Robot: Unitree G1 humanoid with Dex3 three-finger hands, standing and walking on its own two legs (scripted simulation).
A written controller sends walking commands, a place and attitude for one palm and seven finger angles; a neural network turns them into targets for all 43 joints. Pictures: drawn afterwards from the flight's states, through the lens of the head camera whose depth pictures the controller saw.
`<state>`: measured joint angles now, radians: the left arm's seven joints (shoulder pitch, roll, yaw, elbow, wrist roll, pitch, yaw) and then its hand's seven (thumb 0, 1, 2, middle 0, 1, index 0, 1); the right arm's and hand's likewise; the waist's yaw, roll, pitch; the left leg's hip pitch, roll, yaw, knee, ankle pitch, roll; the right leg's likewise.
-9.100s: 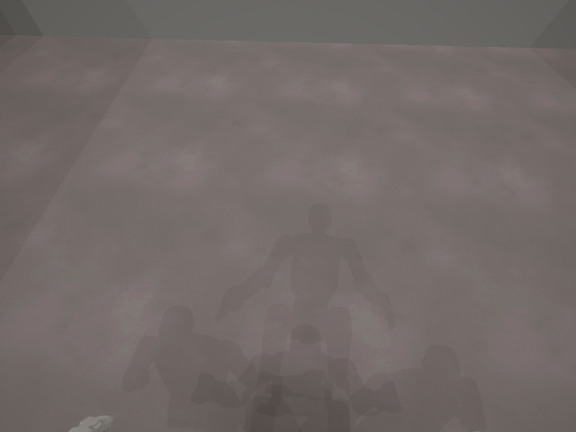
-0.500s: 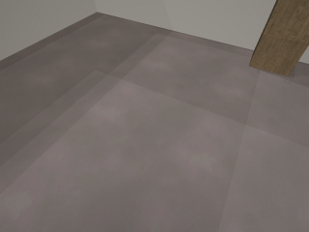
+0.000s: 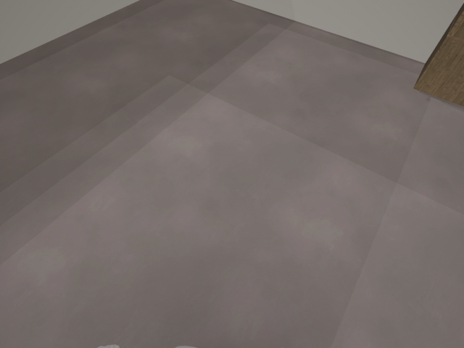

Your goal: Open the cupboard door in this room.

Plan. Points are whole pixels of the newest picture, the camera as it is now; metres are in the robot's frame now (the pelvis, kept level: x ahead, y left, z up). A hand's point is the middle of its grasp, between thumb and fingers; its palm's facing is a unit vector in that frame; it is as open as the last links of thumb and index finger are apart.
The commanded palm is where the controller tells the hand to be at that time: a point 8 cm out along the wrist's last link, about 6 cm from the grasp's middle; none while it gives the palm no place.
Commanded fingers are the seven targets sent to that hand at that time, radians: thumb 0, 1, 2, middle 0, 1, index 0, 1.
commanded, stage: turn or walk to find it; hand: left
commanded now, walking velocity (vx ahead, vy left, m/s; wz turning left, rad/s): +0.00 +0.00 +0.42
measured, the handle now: out of the picture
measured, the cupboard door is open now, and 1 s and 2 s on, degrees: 0 0 0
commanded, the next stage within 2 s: none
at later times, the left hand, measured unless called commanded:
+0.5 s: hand out of the picture -0.05 +0.15 -0.15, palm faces +0.30 -0.92 -0.25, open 7.3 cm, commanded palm none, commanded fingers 0.00 0.90 0.90 -0.20 -0.30 -0.20 -0.30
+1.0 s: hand out of the picture -0.09 +0.22 -0.15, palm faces +0.49 -0.83 -0.25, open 7.3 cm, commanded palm none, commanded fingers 0.00 0.90 0.90 -0.20 -0.30 -0.20 -0.30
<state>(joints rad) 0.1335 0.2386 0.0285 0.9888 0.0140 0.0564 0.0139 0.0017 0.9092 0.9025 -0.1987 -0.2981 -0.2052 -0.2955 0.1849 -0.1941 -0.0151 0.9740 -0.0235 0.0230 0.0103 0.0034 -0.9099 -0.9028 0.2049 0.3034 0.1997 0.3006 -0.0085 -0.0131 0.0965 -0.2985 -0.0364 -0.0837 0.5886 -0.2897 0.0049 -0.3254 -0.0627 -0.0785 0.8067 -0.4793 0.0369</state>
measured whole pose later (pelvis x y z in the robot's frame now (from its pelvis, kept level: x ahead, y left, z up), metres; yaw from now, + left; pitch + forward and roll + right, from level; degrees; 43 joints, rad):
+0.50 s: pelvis -0.03 -0.04 +0.01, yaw +17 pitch -1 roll +2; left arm 0.26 0.19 0.02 0.96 0.03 0.01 0.02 0.00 0.91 0.90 -0.20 -0.30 -0.21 -0.30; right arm 0.16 -0.29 -0.08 1.00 -0.02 0.08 0.02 0.01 -0.91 -0.90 0.20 0.30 0.19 0.30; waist 0.01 0.00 0.09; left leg -0.40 0.03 0.01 1.00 -0.44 -0.06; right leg -0.20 -0.09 -0.18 0.52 -0.30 -0.02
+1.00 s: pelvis -0.06 -0.01 +0.01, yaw +29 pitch -1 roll -1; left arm 0.16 0.26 0.06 0.95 0.02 0.06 0.01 0.00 0.91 0.90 -0.19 -0.30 -0.20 -0.29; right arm 0.19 -0.18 -0.04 0.96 -0.02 0.02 0.01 0.00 -0.91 -0.90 0.21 0.30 0.20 0.30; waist 0.00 -0.02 0.07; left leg -0.21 -0.04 -0.05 0.46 -0.24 0.05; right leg -0.41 -0.07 -0.01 0.93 -0.43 0.10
